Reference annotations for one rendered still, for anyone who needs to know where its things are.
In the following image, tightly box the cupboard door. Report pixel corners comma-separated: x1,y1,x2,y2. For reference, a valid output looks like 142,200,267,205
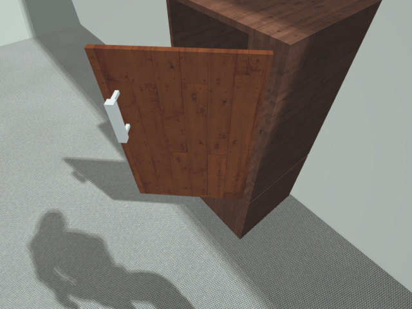
84,44,274,200

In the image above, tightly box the handle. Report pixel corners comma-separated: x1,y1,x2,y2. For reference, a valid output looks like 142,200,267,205
104,90,130,143

